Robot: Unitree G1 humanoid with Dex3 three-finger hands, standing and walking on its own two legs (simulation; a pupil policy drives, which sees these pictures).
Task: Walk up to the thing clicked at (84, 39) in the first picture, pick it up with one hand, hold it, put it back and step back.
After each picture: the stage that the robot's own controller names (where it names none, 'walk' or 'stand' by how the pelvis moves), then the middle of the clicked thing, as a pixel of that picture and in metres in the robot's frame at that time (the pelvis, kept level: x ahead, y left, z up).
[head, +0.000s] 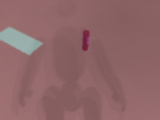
stand; (85, 40) +1.33 -0.07 -0.65
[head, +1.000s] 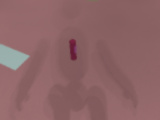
walk; (73, 50) +1.21 +0.16 -0.64
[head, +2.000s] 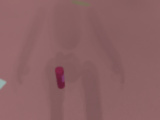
walk; (60, 78) +0.77 +0.20 -0.64
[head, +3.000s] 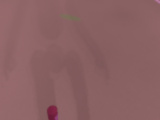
walk; (53, 117) +0.46 +0.14 -0.64
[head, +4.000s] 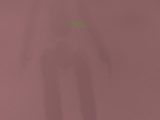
stand; out of the picture +0.37 +0.15 -0.65
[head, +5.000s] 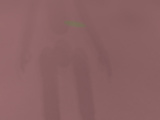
stand; out of the picture +0.36 +0.16 -0.66
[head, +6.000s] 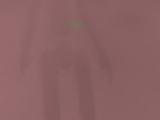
stand; out of the picture +0.37 +0.17 -0.66
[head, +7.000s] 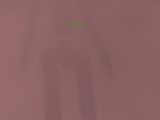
stand; out of the picture +0.36 +0.16 -0.66
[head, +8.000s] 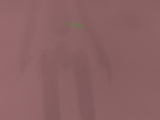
go down; out of the picture +0.36 +0.16 -0.66
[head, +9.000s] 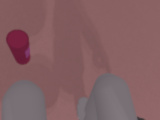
go down; (20, 50) +0.46 +0.17 -0.26
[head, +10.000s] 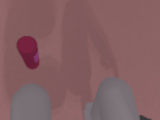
approach; (30, 55) +0.46 +0.16 -0.26
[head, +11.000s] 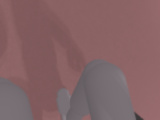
close in; out of the picture +0.46 +0.20 -0.17
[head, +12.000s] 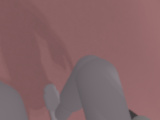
close; out of the picture +0.45 +0.22 -0.17
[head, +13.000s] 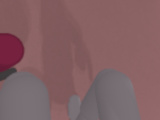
lift; (2, 57) +0.36 +0.21 -0.10
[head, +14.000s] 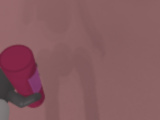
lift; (27, 82) +0.31 +0.16 +0.07
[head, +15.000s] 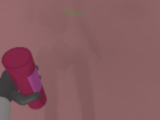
hold; (29, 83) +0.32 +0.16 +0.05
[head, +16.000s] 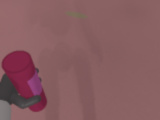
hold; (29, 86) +0.31 +0.17 +0.05
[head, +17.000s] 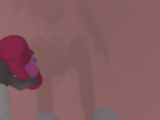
crouch; (25, 68) +0.38 +0.16 -0.01
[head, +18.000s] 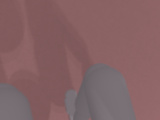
lower; out of the picture +0.48 +0.21 -0.11
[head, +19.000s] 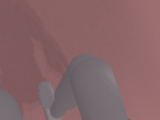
lower; out of the picture +0.47 +0.24 -0.18
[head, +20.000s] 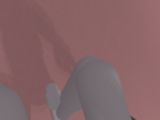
lower; out of the picture +0.46 +0.23 -0.16
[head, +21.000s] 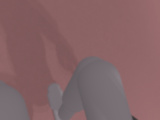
lower; out of the picture +0.45 +0.23 -0.16
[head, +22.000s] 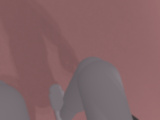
rest; out of the picture +0.44 +0.22 -0.16
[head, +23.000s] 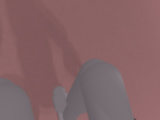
open; out of the picture +0.44 +0.20 -0.18
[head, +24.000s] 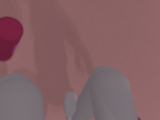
stand; (5, 43) +0.44 +0.18 -0.19
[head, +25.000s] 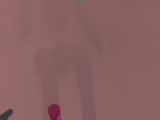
stand; (55, 115) +0.38 +0.12 -0.55
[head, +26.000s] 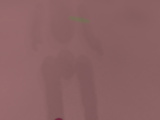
stand; out of the picture +0.38 +0.12 -0.60
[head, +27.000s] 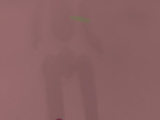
stand; out of the picture +0.37 +0.12 -0.60
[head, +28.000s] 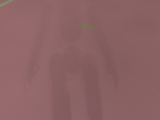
stand; out of the picture +0.39 +0.11 -0.65
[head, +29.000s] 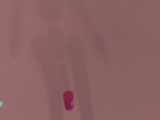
walk; (68, 101) +0.47 +0.07 -0.63
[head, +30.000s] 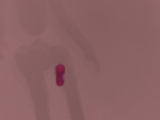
walk; (60, 76) +0.69 +0.09 -0.63
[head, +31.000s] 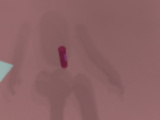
stand; (63, 57) +1.00 +0.22 -0.63
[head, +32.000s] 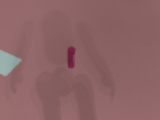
stand; (71, 58) +1.04 +0.09 -0.65
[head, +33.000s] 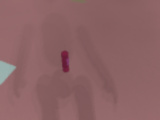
stand; (65, 62) +1.02 +0.15 -0.66
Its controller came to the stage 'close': yes
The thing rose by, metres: 0.71
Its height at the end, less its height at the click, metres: +0.00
